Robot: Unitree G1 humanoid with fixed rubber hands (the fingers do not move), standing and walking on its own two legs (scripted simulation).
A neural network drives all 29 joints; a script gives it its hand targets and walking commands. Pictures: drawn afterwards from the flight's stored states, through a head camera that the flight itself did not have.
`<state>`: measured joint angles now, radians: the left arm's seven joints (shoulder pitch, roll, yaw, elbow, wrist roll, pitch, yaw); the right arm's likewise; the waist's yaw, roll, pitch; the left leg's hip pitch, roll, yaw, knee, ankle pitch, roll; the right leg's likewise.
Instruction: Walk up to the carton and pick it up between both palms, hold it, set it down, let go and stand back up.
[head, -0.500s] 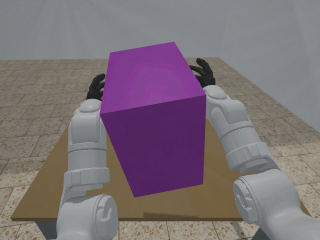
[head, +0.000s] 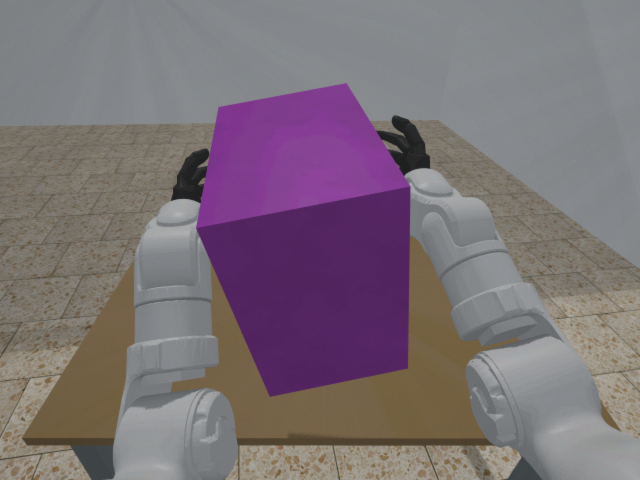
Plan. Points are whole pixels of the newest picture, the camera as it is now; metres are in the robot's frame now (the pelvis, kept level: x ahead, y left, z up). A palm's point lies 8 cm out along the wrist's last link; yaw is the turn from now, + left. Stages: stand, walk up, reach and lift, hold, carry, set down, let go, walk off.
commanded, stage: hold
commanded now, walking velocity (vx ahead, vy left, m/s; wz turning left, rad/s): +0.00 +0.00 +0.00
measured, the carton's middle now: (309, 233) +0.36 +0.00 +0.21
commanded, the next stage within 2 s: set down in 0.94 s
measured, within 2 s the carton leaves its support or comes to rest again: neither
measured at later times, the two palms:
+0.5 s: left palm (194, 210) +0.37 +0.14 +0.24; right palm (413, 179) +0.38 -0.12 +0.28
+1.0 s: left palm (190, 211) +0.37 +0.14 +0.24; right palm (410, 179) +0.37 -0.11 +0.28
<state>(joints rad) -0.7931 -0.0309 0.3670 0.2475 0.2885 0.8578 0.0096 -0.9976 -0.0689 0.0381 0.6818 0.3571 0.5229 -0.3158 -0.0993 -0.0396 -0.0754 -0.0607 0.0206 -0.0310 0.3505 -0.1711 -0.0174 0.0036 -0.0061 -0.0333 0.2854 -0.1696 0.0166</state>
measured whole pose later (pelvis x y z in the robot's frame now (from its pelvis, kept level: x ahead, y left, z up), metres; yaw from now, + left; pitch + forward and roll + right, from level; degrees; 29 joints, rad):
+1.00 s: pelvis +0.00 +0.00 +0.00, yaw +0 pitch -6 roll -1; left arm -0.81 -0.03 0.38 0.29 0.29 0.84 0.01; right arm -1.02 -0.06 0.02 0.72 0.35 0.52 -0.31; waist -0.09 -0.04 -0.09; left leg -0.07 0.02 -0.03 0.34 -0.17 -0.02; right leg -0.01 0.00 -0.01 0.29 -0.17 0.01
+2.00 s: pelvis +0.01 +0.00 +0.00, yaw +1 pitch -7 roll +0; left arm -0.72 -0.06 0.42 0.55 0.40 0.37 -0.02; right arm -0.85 0.08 -0.21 0.92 -0.04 -0.03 -0.17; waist -0.06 -0.09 0.05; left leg 0.00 0.02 -0.02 0.29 -0.16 -0.02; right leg 0.07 -0.01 -0.05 0.24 -0.17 0.01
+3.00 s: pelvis +0.02 +0.00 +0.00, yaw -2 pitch +1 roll +0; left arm -0.79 -0.08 0.52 0.82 0.40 0.18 0.03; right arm -0.84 0.12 -0.46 0.98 -0.27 -0.10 -0.11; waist 0.00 -0.07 -0.01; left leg -0.15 0.03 0.05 0.27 -0.14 -0.02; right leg -0.11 -0.01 -0.03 0.25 -0.15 0.01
